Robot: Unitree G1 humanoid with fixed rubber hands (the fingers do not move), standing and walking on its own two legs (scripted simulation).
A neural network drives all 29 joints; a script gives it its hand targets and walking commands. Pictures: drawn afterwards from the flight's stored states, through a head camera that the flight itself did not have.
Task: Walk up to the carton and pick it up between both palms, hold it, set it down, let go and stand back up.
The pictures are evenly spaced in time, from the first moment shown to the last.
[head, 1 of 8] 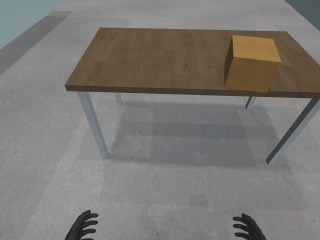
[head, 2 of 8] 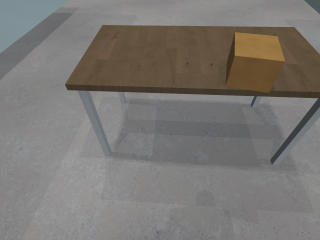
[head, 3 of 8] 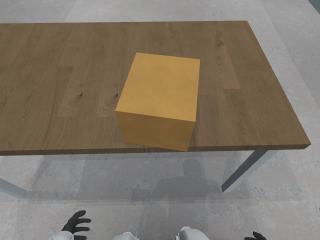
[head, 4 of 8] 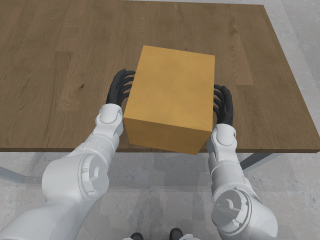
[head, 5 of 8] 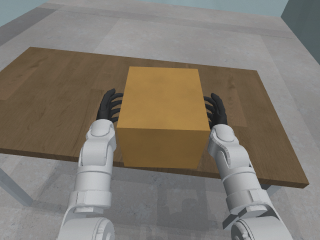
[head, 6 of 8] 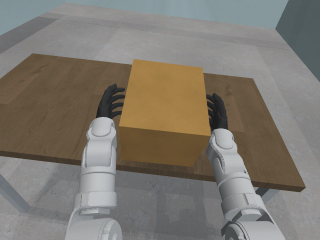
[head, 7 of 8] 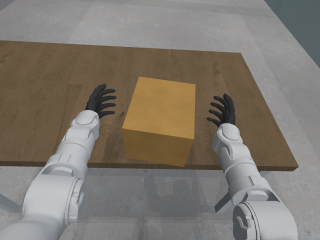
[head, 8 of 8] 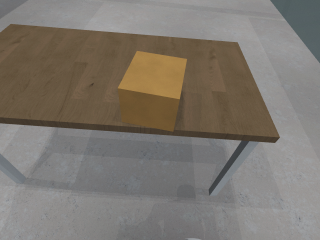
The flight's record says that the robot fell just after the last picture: no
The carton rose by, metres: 0.18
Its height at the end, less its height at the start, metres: +0.00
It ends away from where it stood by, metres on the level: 0.02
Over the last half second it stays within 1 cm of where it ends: yes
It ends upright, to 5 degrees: yes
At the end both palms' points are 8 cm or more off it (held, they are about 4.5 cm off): yes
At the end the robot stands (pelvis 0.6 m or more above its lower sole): yes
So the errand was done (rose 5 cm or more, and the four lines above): yes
